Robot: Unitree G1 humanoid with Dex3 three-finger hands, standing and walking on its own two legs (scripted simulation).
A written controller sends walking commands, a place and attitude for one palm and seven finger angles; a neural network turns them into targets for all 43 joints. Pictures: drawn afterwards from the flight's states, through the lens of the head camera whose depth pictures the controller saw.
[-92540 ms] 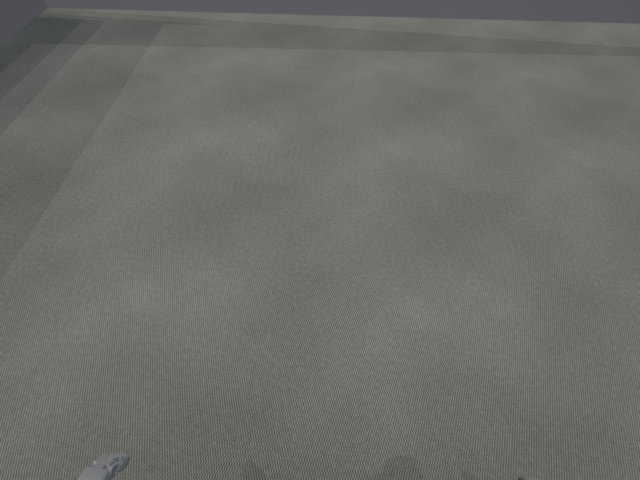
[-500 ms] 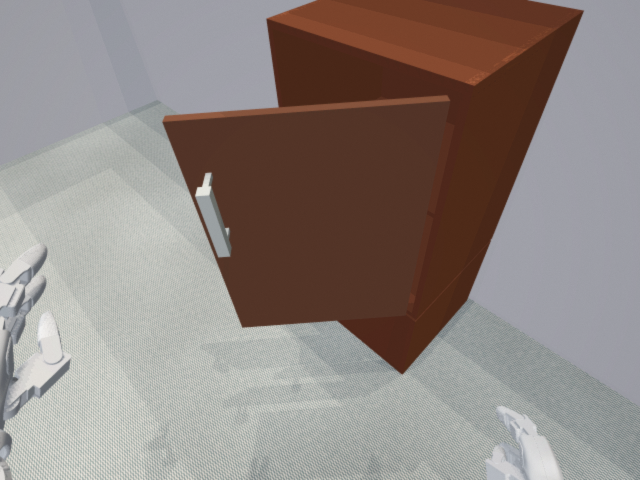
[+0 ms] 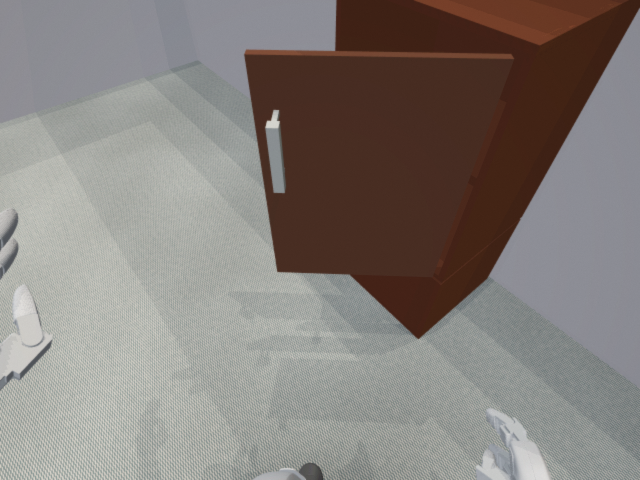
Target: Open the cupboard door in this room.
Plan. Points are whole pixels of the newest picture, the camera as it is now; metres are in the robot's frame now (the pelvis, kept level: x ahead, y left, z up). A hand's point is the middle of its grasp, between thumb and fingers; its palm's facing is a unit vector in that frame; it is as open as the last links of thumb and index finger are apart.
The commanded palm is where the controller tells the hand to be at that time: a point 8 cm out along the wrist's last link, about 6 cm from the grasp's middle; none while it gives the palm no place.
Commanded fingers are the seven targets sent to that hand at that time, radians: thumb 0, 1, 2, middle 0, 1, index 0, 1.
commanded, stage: step back with the hand held close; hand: left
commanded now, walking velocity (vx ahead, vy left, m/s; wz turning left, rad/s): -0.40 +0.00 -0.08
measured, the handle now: (277, 152) +0.65 +0.12 +0.03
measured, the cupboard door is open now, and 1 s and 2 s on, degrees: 48 48 48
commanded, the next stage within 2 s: stop stepping back and stand still in 0.28 s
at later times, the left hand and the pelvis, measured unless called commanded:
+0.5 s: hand out of the picture +0.08 +0.27 +0.17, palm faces +0.33 -0.83 -0.45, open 7.5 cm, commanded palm +0.02 +0.32 +0.19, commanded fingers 0.00 0.90 0.90 -0.20 -0.30 -0.20 -0.30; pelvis -0.15 +0.03 -0.02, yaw -6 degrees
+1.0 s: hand out of the picture -0.05 +0.30 +0.18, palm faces +0.32 -0.80 -0.51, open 7.5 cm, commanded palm -0.09 +0.35 +0.19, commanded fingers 0.00 0.90 0.90 -0.20 -0.30 -0.20 -0.30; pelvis -0.27 +0.07 +0.00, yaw -7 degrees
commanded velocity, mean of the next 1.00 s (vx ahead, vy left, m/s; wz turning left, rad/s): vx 0.05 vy -0.01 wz -0.03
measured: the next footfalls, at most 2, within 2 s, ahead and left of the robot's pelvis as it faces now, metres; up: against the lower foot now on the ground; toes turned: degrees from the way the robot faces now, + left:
right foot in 0.48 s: -0.26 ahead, -0.06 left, +0.00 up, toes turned -6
left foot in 0.60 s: -0.01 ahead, +0.10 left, +0.00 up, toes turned -4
